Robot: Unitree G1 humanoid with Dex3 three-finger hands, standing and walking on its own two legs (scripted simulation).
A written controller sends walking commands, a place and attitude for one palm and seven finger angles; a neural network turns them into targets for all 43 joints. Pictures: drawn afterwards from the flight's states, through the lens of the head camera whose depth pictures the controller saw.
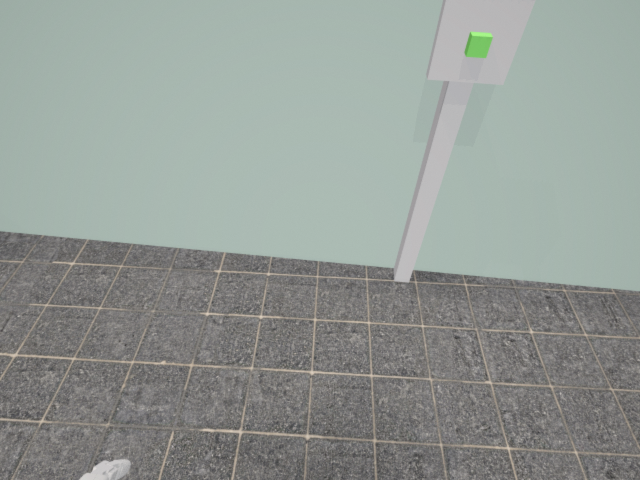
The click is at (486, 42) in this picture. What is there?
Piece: button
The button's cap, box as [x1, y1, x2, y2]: [464, 32, 492, 57]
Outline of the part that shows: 470,32 464,52 466,56 485,57 492,38 491,34 483,32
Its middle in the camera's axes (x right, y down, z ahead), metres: +0.35 -0.43 +0.85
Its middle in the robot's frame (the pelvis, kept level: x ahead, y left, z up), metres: +0.95 -0.30 +0.16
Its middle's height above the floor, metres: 0.93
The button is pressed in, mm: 0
